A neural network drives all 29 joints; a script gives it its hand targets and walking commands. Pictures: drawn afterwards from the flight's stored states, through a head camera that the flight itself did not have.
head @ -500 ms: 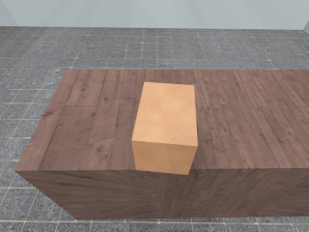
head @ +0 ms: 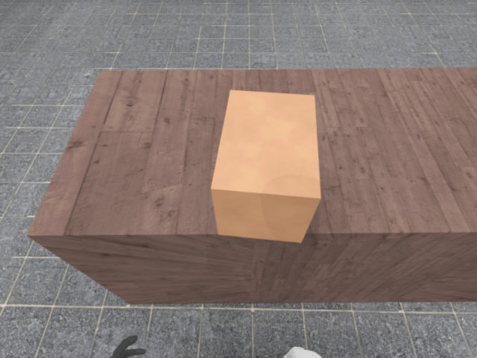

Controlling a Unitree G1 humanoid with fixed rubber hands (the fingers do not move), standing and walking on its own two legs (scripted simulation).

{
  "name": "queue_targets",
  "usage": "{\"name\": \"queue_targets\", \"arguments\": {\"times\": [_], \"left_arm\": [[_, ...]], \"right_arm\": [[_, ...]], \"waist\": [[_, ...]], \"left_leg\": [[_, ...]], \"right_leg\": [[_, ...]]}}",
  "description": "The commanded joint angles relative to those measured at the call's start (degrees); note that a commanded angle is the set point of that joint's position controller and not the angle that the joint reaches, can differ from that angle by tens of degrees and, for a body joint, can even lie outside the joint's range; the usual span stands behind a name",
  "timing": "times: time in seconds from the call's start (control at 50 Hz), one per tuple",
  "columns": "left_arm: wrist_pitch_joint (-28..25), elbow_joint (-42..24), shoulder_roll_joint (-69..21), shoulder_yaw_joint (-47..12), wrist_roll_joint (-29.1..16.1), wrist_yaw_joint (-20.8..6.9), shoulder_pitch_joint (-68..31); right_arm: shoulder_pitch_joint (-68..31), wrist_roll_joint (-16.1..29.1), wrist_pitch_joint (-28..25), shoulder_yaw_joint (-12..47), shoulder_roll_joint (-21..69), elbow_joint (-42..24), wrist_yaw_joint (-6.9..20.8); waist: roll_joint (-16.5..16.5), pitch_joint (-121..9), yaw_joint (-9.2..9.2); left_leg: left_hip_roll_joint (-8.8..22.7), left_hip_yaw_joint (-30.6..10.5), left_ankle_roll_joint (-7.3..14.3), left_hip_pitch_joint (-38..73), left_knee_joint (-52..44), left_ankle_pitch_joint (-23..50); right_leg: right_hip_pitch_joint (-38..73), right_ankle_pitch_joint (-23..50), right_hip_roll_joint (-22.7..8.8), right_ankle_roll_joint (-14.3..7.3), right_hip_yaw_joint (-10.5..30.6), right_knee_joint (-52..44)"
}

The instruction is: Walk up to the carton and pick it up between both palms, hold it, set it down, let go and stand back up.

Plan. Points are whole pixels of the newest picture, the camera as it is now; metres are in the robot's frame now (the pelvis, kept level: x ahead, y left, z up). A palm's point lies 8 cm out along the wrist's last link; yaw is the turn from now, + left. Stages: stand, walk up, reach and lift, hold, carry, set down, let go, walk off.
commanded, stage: reach and lift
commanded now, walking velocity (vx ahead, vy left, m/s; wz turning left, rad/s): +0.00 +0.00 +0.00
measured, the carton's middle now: (265, 166) +0.47 -0.04 +0.00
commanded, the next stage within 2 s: none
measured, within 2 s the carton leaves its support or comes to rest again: neither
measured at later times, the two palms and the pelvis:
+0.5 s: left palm (130, 315) +0.20 +0.21 -0.08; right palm (363, 322) +0.19 -0.20 -0.09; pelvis +0.00 -0.01 +0.01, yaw +4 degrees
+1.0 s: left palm out of the picture +0.12 +0.17 -0.05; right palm out of the picture +0.11 -0.18 -0.06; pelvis -0.03 -0.03 +0.02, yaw +4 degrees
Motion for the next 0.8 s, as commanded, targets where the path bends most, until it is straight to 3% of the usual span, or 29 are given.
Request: {"name": "queue_targets", "arguments": {"times": [0.0,0.06,0.08,0.1,0.14,0.22,0.26,0.3,0.34,0.4,0.46,0.52,0.66,0.74,0.76,0.78], "left_arm": [[14.3,1.0,-0.3,-4.2,-9.0,0.3,-9.4],[15.6,5.1,-5.0,-7.6,-11.2,-1.3,-7.0],[15.4,1.8,-5.0,-7.6,-10.5,-2.2,-6.7],[15.3,-0.3,-4.7,-6.6,-8.9,-2.7,-6.4],[14.5,-5.7,-2.7,-5.1,-5.9,-3.5,-3.5],[10.2,-22.7,2.2,0.7,3.3,-2.1,0.1],[6.8,-30.4,3.0,2.2,5.6,-1.8,-3.7],[4.1,-34.6,2.0,1.1,5.7,-1.4,-6.7],[4.0,-36.0,1.7,-0.1,4.7,-1.3,-7.2],[8.6,-29.8,-0.7,-4.0,0.1,-2.2,-6.5],[13.0,-23.7,-2.1,-6.1,-3.9,-4.0,-7.0],[12.9,-22.9,0.0,-4.0,-3.4,-5.2,-7.5],[6.2,-28.4,1.6,-0.8,0.1,-5.0,-2.5],[0.5,-35.2,2.1,0.1,0.9,-5.0,0.7],[-0.7,-35.9,1.5,-0.4,0.6,-5.0,1.4],[-1.9,-36.3,1.9,0.2,1.0,-5.2,1.7]], "right_arm": [[-12.8,10.1,13.9,5.3,3.4,-2.7,-0.4],[-8.1,11.8,16.0,5.9,6.3,6.2,1.1],[-7.1,10.5,16.0,4.8,5.4,4.7,1.9],[-7.4,9.7,16.2,5.5,5.0,2.5,2.5],[-7.0,6.0,15.5,3.9,3.3,-5.0,2.5],[-4.3,-4.3,11.0,-2.4,-0.2,-26.8,-1.6],[-5.2,-6.6,8.2,-3.5,0.8,-32.3,-2.9],[-4.0,-5.0,6.7,-1.8,3.5,-32.1,-3.3],[-3.0,-2.1,7.1,0.3,5.9,-31.0,-3.2],[-5.4,1.8,11.0,2.8,7.1,-29.3,-2.6],[-9.7,2.1,14.2,2.7,5.0,-30.8,-2.4],[-11.3,1.3,14.4,2.5,4.1,-33.1,-2.4],[-1.7,0.3,10.9,4.8,7.6,-35.0,-4.0],[3.4,0.0,6.1,6.2,10.8,-41.5,-6.7],[5.4,0.1,4.9,6.6,11.6,-41.2,-7.2],[5.3,0.1,3.8,6.9,12.2,-42.1,-7.7]], "waist": [[-1.5,-18.0,1.33],[-2.1,-26.8,0.61],[-1.5,-28.6,0.35],[-0.6,-29.2,1.17],[-1.2,-29.8,0.84],[-1.1,-30.2,-0.95],[-1.2,-29.0,-2.11],[2.3,-26.5,-2.21],[5.5,-25.1,-0.74],[4.3,-22.9,-0.52],[1.7,-19.6,-1.06],[0.1,-16.7,0.48],[-3.2,-10.3,0.15],[-2.5,-9.5,-0.53],[-0.6,-9.1,-1.28],[1.1,-8.6,-0.61]], "left_leg": [[1.2,-2.3,1.7,-20.1,2.0,3.2],[-0.3,-4.4,-0.6,-14.7,-1.1,19.7],[-1.2,-5.0,-1.5,-10.8,-1.7,27.8],[-2.4,-4.8,-2.5,-8.4,-2.4,33.7],[-3.9,-4.7,-3.0,-3.6,-5.3,40.9],[-4.1,-4.6,-3.1,2.2,-9.5,50.1],[-4.2,-4.3,-3.5,5.4,-10.4,42.9],[-3.8,-4.1,-3.5,2.7,-9.8,42.1],[-3.4,-3.2,-3.6,2.4,-9.6,39.4],[-2.6,-3.2,-3.0,0.4,-9.0,31.3],[-2.7,-3.4,-2.2,-3.8,-10.3,18.3],[-2.9,-3.2,-1.8,-6.8,-12.6,11.1],[-3.1,-2.7,0.0,-3.9,-18.1,6.0],[-3.4,-2.3,0.9,0.0,-19.0,5.4],[-3.4,-2.2,0.8,0.8,-19.0,4.7],[-3.6,-1.7,0.9,1.1,-18.9,4.2]], "right_leg": [[-1.5,5.4,0.5,-1.4,1.6,3.5],[6.3,18.7,3.7,0.8,3.1,3.1],[7.9,24.3,4.6,0.9,3.9,2.5],[10.2,29.0,5.6,1.1,4.7,1.4],[15.2,36.0,6.5,1.5,6.0,-2.6],[18.1,43.5,5.7,2.2,6.4,-7.9],[13.9,39.6,4.8,2.3,5.0,-9.6],[11.7,37.5,4.4,2.2,4.1,-8.0],[10.4,31.8,4.6,1.4,3.6,-8.8],[8.2,23.9,4.9,0.7,2.9,-8.6],[8.6,15.1,5.1,1.0,1.9,-8.4],[11.5,9.8,5.3,1.4,1.5,-9.4],[17.1,7.2,4.9,2.6,2.6,-14.5],[17.6,5.6,3.3,2.5,4.3,-17.3],[17.3,4.0,3.1,2.5,4.5,-17.7],[16.5,2.5,2.8,2.3,4.9,-18.2]]}}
